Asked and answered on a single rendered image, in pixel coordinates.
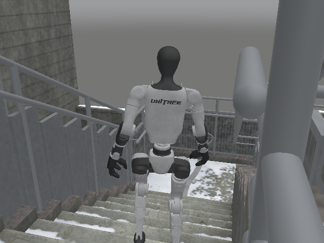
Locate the right robot forearm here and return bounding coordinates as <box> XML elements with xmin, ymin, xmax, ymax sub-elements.
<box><xmin>195</xmin><ymin>124</ymin><xmax>208</xmax><ymax>153</ymax></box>

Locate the right robot shin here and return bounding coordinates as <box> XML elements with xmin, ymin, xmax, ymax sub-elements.
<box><xmin>170</xmin><ymin>199</ymin><xmax>183</xmax><ymax>243</ymax></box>

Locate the robot shin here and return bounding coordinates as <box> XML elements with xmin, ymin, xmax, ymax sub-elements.
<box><xmin>170</xmin><ymin>199</ymin><xmax>183</xmax><ymax>243</ymax></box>
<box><xmin>134</xmin><ymin>182</ymin><xmax>146</xmax><ymax>240</ymax></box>

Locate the left robot shin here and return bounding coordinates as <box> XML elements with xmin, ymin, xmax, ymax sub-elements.
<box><xmin>134</xmin><ymin>182</ymin><xmax>146</xmax><ymax>240</ymax></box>

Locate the right robot upper arm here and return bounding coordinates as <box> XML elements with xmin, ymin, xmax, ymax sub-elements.
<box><xmin>185</xmin><ymin>88</ymin><xmax>206</xmax><ymax>137</ymax></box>

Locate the left robot upper arm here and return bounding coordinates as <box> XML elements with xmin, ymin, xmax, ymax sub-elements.
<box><xmin>120</xmin><ymin>85</ymin><xmax>148</xmax><ymax>136</ymax></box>

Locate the left robot hand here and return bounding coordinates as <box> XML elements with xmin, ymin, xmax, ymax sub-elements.
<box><xmin>107</xmin><ymin>157</ymin><xmax>127</xmax><ymax>178</ymax></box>

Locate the right robot hand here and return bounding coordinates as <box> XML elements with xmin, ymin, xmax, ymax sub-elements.
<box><xmin>190</xmin><ymin>150</ymin><xmax>209</xmax><ymax>166</ymax></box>

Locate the left robot forearm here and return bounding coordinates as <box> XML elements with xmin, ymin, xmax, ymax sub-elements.
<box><xmin>110</xmin><ymin>121</ymin><xmax>130</xmax><ymax>160</ymax></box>

